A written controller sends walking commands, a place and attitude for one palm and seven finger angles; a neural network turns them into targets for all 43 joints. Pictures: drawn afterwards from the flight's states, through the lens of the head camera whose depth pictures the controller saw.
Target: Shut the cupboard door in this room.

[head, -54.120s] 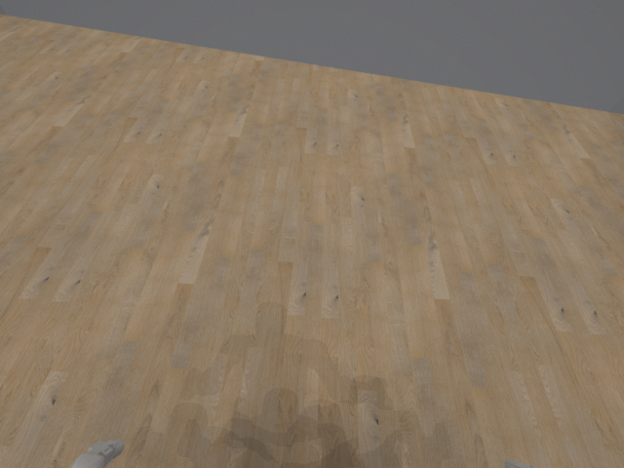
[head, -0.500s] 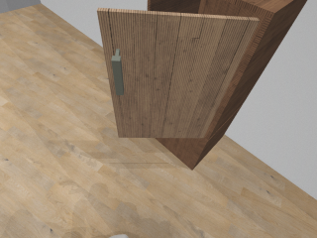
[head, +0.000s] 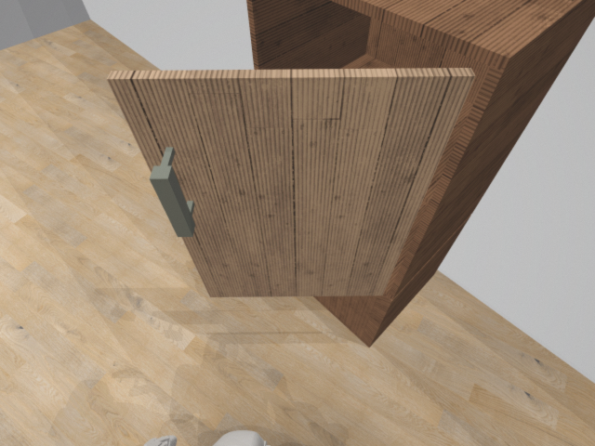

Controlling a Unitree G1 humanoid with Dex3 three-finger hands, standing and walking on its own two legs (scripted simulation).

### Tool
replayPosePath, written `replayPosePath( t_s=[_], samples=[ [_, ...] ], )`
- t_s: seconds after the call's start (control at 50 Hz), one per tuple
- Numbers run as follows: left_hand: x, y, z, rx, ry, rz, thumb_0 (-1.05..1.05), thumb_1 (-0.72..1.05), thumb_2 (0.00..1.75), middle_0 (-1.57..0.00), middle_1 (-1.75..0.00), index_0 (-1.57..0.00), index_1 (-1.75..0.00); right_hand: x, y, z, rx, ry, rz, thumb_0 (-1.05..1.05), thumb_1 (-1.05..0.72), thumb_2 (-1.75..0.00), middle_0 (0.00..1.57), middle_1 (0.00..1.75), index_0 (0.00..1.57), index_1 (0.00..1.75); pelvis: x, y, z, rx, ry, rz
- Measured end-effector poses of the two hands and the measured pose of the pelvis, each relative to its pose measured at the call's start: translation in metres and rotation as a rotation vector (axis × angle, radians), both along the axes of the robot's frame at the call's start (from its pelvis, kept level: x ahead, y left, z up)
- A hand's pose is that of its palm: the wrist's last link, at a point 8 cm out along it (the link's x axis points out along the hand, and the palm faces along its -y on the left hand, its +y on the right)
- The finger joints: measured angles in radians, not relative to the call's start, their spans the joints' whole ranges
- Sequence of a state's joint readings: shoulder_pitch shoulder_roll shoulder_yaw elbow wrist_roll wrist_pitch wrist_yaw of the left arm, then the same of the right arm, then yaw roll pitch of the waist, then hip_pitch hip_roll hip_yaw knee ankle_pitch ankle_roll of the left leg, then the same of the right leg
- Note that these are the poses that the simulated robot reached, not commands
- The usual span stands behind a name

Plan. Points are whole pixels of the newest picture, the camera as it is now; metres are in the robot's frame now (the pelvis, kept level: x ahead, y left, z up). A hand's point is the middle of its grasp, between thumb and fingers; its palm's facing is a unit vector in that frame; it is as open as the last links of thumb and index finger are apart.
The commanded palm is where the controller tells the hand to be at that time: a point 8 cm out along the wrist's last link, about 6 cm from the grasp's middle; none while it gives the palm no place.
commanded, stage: come to a stop and stand still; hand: left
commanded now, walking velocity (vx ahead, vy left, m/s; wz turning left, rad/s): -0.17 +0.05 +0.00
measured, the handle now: (177, 193) +0.44 +0.21 +0.07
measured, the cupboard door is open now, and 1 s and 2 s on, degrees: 46 46 46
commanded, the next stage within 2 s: look again from close up in 1.70 s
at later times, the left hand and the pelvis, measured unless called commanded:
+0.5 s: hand out of the picture -0.04 +0.27 -0.18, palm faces +0.04 -0.98 -0.17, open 7.4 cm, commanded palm none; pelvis -0.04 +0.07 +0.01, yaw -1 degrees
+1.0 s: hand out of the picture -0.03 +0.18 -0.18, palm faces +0.01 -0.98 -0.20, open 7.2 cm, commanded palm none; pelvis -0.06 +0.00 +0.00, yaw +0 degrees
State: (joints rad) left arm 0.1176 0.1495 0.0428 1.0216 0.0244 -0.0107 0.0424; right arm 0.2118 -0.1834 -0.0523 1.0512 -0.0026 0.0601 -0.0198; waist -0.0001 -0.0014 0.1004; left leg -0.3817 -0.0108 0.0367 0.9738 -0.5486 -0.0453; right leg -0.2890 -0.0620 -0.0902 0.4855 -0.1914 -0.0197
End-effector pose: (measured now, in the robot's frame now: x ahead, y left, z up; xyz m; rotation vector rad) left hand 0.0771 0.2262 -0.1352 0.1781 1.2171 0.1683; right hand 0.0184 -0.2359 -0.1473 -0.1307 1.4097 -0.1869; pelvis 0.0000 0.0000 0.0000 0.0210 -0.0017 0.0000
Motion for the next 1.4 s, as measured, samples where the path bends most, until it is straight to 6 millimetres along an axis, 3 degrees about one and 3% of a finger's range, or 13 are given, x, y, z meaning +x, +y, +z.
replayPosePath(
  t_s=[0.12, 0.2, 0.26, 0.38, 0.48, 0.58, 0.74, 0.84, 1.0, 1.24, 1.4],
  samples=[
    [-0.023, 0.03, -0.006, 0.008, 0.036, 0.034, 0.0, 0.91, 0.9, -0.2, -0.3, -0.2, -0.3, 0.051, 0.007, 0.011, -0.042, -0.132, 0.063, 0.0, -0.91, -0.9, 0.2, 0.3, 0.19, 0.3, -0.009, 0.02, -0.002, -0.013, 0.002, 0.014],
    [-0.04, 0.059, -0.022, -0.004, 0.045, 0.05, 0.0, 0.91, 0.9, -0.2, -0.3, -0.2, -0.3, 0.064, 0.026, 0.017, -0.077, -0.212, 0.097, 0.0, -0.91, -0.9, 0.2, 0.3, 0.19, 0.3, -0.016, 0.04, -0.011, -0.036, -0.006, 0.022],
    [-0.054, 0.078, -0.033, -0.019, 0.065, 0.073, 0.0, 0.91, 0.9, -0.2, -0.3, -0.2, -0.3, 0.057, 0.044, 0.021, -0.098, -0.227, 0.119, 0.0, -0.91, -0.9, 0.2, 0.3, 0.19, 0.3, -0.021, 0.054, -0.015, -0.045, -0.02, 0.023],
    [-0.089, 0.093, -0.025, -0.051, 0.137, 0.085, 0.0, 0.91, 0.9, -0.19, -0.3, -0.19, -0.3, 0.027, 0.076, 0.035, -0.088, -0.179, 0.124, 0.0, -0.91, -0.9, 0.2, 0.3, 0.2, 0.3, -0.029, 0.068, 0.001, -0.063, -0.013, 0.008],
    [-0.117, 0.095, -0.019, -0.063, 0.221, 0.061, 0.0, 0.91, 0.9, -0.19, -0.3, -0.19, -0.3, 0.0, 0.079, 0.038, -0.097, -0.156, 0.064, 0.0, -0.92, -0.9, 0.21, 0.3, 0.2, 0.3, -0.035, 0.075, 0.008, -0.067, 0.011, -0.018],
    [-0.122, 0.087, -0.016, -0.065, 0.253, 0.02, 0.0, 0.91, 0.9, -0.19, -0.3, -0.19, -0.3, -0.042, 0.07, 0.038, -0.103, -0.094, -0.001, 0.0, -0.92, -0.9, 0.21, 0.3, 0.2, 0.3, -0.044, 0.07, 0.01, -0.071, 0.02, -0.032],
    [-0.089, 0.05, -0.011, -0.057, 0.123, -0.036, 0.0, 0.91, 0.9, -0.19, -0.3, -0.19, -0.3, -0.123, 0.042, 0.023, -0.066, 0.055, -0.082, 0.0, -0.91, -0.9, 0.21, 0.3, 0.2, 0.3, -0.062, 0.043, 0.006, -0.054, 0.003, -0.021],
    [-0.087, 0.023, -0.006, -0.023, 0.063, -0.032, 0.0, 0.92, 0.9, -0.2, -0.3, -0.19, -0.3, -0.147, 0.027, 0.007, -0.013, 0.107, -0.097, 0.01, -0.91, -0.9, 0.2, 0.3, 0.2, 0.3, -0.067, 0.021, 0.0, -0.026, -0.016, -0.012],
    [-0.108, 0.005, -0.009, -0.025, 0.105, -0.005, 0.0, 0.94, 0.9, -0.2, -0.3, -0.2, -0.3, -0.139, 0.03, 0.001, 0.037, 0.089, -0.064, 0.01, -0.91, -0.9, 0.2, 0.3, 0.19, 0.3, -0.064, 0.004, 0.0, -0.028, -0.026, -0.006],
    [-0.159, -0.026, -0.013, -0.087, 0.245, 0.051, 0.0, 0.92, 0.9, -0.2, -0.3, -0.19, -0.3, -0.098, 0.026, 0.002, 0.041, 0.046, -0.012, 0.01, -0.91, -0.9, 0.2, 0.3, 0.2, 0.3, -0.059, -0.004, 0.003, -0.024, -0.026, -0.009],
    [-0.167, -0.035, -0.015, -0.114, 0.281, 0.063, 0.0, 0.91, 0.9, -0.2, -0.3, -0.2, -0.3, -0.078, 0.015, 0.006, 0.006, 0.02, -0.001, 0.01, -0.91, -0.9, 0.2, 0.3, 0.2, 0.3, -0.051, -0.004, 0.003, -0.021, -0.023, -0.012]
  ],
)
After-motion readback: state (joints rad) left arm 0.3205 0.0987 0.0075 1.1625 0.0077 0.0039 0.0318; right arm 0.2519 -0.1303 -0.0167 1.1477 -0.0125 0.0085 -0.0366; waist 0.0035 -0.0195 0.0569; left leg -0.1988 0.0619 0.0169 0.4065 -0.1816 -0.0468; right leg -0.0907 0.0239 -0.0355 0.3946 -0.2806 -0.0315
